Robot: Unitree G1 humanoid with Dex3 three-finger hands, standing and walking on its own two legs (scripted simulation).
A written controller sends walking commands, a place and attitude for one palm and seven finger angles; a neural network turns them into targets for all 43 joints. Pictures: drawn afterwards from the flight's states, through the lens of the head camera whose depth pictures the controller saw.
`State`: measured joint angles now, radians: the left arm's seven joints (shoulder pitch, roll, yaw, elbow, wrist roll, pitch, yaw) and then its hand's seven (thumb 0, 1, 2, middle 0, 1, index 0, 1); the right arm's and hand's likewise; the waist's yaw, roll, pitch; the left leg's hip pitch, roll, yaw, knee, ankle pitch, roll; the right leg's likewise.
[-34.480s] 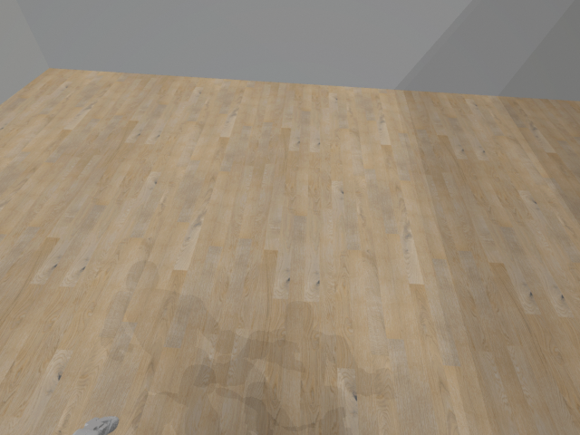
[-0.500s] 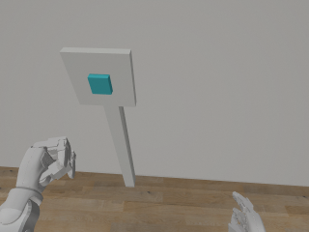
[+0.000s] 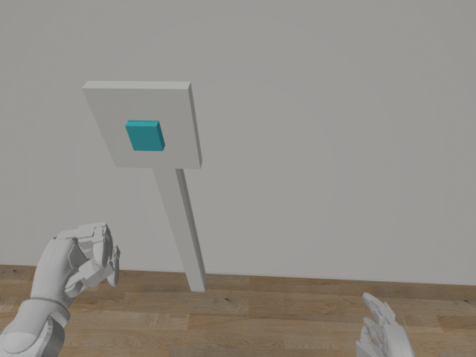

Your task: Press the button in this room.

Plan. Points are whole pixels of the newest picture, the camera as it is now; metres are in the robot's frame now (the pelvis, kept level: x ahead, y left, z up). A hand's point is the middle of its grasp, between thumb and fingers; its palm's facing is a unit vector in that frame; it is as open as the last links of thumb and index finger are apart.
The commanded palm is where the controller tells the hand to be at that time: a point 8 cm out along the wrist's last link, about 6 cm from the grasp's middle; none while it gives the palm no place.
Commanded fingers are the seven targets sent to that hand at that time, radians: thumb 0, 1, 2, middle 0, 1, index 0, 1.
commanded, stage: aim a knuckle at the button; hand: left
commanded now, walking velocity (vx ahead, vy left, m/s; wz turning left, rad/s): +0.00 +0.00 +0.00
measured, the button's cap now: (146, 135) +0.51 +0.23 +0.12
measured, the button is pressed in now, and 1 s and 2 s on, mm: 0 0 0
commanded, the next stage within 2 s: none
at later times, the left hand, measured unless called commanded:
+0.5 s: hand (130, 215) +0.32 +0.21 +0.10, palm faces +0.03 -1.00 -0.04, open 3.1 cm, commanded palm +0.30 +0.26 +0.10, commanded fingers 0.00 0.90 0.90 -1.30 -1.50 -1.30 -1.50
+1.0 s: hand (146, 185) +0.39 +0.20 +0.09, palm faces +0.01 -1.00 -0.02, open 3.1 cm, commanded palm +0.37 +0.26 +0.09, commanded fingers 0.00 0.90 0.90 -1.30 -1.50 -1.30 -1.50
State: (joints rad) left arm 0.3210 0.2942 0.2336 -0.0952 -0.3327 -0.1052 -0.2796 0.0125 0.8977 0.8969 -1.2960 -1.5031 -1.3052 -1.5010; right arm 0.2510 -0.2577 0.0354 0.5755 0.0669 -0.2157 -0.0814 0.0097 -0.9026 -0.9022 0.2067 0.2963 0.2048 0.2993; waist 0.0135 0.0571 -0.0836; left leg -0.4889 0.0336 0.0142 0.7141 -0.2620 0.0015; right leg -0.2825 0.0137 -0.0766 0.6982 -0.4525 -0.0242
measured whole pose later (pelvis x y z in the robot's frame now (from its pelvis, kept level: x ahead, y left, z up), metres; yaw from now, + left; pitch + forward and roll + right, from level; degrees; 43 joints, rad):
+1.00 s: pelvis +0.01 +0.01 +0.00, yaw -1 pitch +7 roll -1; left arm -0.38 0.34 0.27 0.60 -0.23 -0.19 -0.24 0.01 0.90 0.90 -1.29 -1.50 -1.30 -1.50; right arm 0.29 -0.27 0.01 0.63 0.06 -0.05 -0.06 0.01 -0.90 -0.90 0.21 0.30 0.21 0.30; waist -0.04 0.03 -0.06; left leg -0.59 0.04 0.04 0.75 -0.28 0.01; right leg -0.39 0.01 -0.05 0.73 -0.46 -0.02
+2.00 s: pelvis +0.00 +0.01 -0.01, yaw -2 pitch +9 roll -2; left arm -0.49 0.38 0.30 0.76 -0.22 -0.26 -0.24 0.01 0.90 0.90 -1.29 -1.50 -1.30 -1.50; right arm 0.34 -0.27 0.01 0.60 0.06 0.01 -0.04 0.00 -0.90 -0.90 0.21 0.30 0.21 0.30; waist -0.06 0.03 -0.08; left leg -0.67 0.05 0.04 0.81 -0.30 0.02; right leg -0.47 0.02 -0.04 0.79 -0.48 -0.01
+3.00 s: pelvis +0.00 +0.01 -0.02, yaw -2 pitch +11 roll -2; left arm -0.64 0.42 0.33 0.91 -0.20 -0.26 -0.25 0.01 0.90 0.90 -1.30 -1.50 -1.30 -1.50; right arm 0.34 -0.27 0.01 0.63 0.05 0.02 -0.04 0.00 -0.90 -0.90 0.21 0.30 0.21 0.30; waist -0.08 0.03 -0.08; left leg -0.72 0.05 0.03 0.83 -0.31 0.02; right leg -0.52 0.03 -0.05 0.81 -0.48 -0.01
